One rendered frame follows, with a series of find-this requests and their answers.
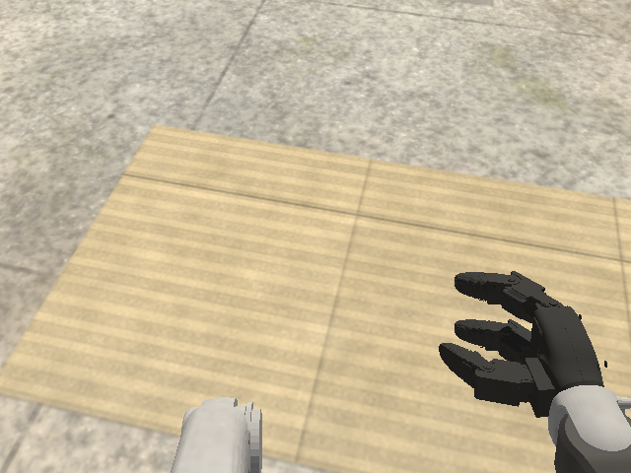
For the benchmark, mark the robot right hand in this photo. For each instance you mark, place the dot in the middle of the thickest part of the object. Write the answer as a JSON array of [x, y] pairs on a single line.
[[555, 355]]

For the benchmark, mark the robot right forearm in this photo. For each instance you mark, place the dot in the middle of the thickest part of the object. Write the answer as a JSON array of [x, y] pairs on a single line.
[[591, 433]]

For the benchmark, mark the robot left thigh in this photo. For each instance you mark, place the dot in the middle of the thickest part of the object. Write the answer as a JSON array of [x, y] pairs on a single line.
[[220, 437]]

